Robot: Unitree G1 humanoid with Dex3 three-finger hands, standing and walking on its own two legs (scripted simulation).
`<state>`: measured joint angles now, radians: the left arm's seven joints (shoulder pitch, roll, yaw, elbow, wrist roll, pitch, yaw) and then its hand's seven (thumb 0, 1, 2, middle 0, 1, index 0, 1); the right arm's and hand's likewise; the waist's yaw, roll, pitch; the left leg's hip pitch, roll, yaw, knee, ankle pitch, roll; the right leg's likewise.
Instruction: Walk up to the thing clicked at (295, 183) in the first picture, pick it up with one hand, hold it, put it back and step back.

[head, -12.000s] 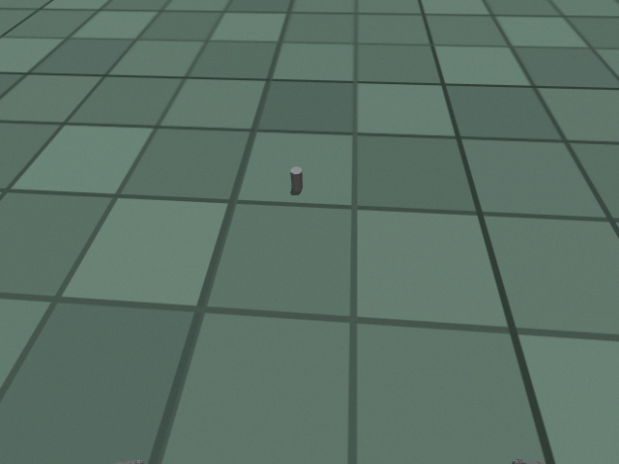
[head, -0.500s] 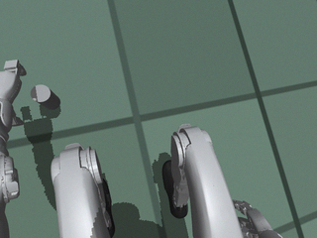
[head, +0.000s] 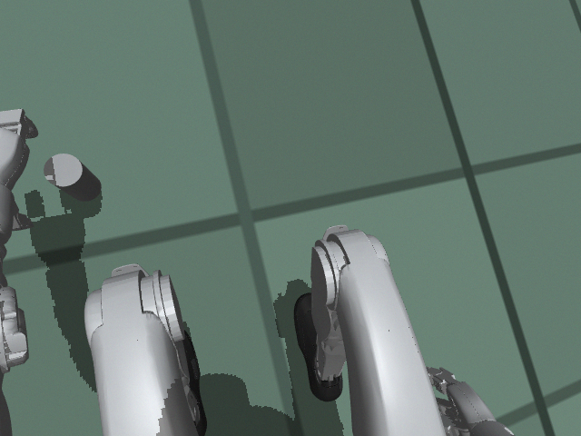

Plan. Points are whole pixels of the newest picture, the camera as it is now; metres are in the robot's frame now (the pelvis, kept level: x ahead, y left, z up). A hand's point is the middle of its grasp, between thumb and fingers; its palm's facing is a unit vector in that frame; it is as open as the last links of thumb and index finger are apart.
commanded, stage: rise first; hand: left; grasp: from above
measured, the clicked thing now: (75, 179) +0.49 +0.28 -0.28
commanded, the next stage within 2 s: approach in 0.88 s
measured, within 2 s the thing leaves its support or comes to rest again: neither
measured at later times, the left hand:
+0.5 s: hand (4, 186) +0.44 +0.32 -0.14, palm faces -0.44 -0.06 -0.89, open 13.0 cm
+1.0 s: hand (8, 185) +0.44 +0.32 -0.15, palm faces -0.44 -0.06 -0.89, open 12.1 cm
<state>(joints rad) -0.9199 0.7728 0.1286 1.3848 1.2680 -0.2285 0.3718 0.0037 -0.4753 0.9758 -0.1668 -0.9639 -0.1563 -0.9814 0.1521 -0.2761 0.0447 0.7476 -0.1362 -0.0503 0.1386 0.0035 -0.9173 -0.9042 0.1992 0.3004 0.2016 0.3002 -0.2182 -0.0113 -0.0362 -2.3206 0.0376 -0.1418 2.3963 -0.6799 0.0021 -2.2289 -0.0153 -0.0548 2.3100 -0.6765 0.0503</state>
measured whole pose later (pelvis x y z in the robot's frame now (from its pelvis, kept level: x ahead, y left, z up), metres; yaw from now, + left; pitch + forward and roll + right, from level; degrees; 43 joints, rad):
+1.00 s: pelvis +0.00 +0.00 +0.01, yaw +1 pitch +34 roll -8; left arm -0.93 0.76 0.10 1.41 1.27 -0.23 0.36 0.00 -0.22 0.76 -0.40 -0.74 -0.39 -0.75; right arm 0.16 -0.28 0.05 0.76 -0.13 -0.06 0.14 0.00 -0.92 -0.90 0.20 0.30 0.20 0.30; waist -0.22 0.00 -0.06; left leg -2.31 0.03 -0.14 2.37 -0.66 0.00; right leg -2.22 -0.02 -0.05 2.29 -0.66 0.05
